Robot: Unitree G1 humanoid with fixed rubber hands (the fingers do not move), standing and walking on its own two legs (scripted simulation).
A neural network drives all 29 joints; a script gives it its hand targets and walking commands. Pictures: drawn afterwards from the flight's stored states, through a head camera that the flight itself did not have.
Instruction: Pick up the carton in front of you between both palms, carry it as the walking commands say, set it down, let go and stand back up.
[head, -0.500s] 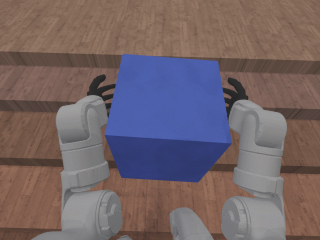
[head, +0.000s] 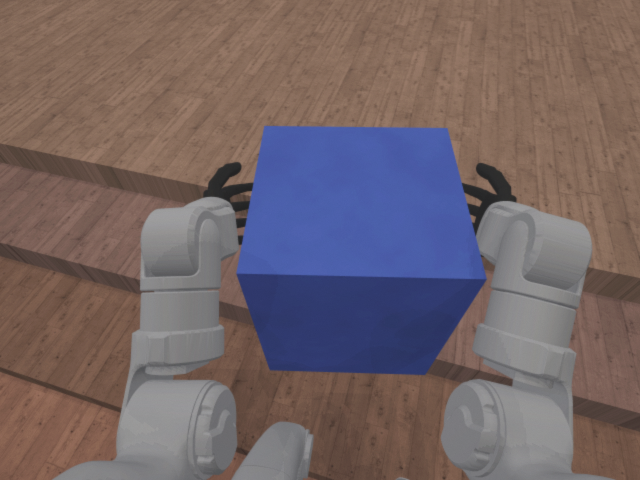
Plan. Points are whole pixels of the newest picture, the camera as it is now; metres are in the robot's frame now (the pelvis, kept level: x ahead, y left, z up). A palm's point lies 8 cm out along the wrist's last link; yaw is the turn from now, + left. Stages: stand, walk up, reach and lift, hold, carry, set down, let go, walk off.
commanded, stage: carry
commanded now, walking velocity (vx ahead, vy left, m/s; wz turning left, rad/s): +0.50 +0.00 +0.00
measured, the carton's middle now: (350, 259) +0.37 +0.03 +0.07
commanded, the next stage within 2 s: none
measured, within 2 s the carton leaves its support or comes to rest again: neither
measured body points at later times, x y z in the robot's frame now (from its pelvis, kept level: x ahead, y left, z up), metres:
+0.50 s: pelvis +0.33 +0.05 +0.11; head +0.38 +0.05 +0.56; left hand +0.73 +0.16 +0.24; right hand +0.69 -0.14 +0.24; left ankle +0.41 +0.13 -0.59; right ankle +0.26 -0.05 -0.43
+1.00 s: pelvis +0.64 -0.03 +0.22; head +0.69 -0.04 +0.67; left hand +1.01 +0.15 +0.35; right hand +1.05 -0.15 +0.35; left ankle +0.57 +0.07 -0.32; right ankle +0.68 -0.12 -0.48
